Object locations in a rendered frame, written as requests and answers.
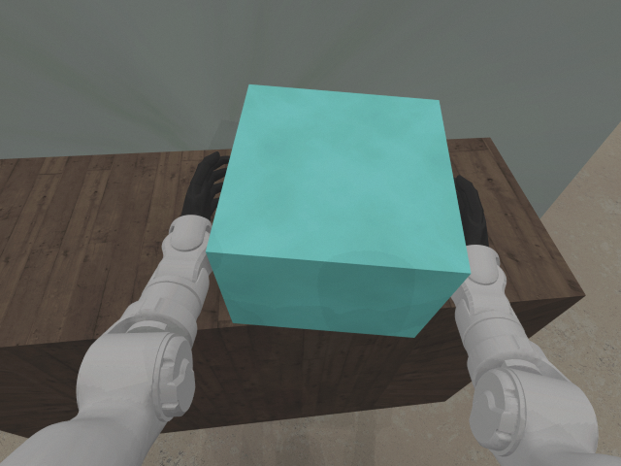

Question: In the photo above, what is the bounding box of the robot left hand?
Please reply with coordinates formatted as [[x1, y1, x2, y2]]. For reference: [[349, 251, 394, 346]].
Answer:
[[181, 151, 230, 221]]

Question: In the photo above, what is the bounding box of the robot left forearm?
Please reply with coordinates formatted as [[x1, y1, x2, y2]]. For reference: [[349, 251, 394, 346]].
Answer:
[[76, 215, 212, 409]]

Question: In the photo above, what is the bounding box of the pedestal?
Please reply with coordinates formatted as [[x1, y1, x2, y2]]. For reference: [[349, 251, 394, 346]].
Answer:
[[0, 138, 586, 438]]

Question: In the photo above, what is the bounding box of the robot right hand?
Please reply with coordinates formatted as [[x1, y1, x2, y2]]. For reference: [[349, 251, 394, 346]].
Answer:
[[453, 175, 489, 247]]

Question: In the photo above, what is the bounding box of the left robot upper arm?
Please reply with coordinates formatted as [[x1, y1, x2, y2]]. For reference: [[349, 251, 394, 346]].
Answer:
[[0, 332, 195, 466]]

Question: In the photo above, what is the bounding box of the carton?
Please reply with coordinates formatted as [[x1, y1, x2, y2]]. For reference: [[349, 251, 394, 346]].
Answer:
[[206, 84, 471, 338]]

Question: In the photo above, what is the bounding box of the robot right forearm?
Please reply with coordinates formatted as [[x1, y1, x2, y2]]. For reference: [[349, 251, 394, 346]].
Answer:
[[451, 245, 599, 450]]

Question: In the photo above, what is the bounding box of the right robot upper arm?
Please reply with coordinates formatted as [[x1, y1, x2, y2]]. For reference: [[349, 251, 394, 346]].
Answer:
[[469, 367, 621, 466]]

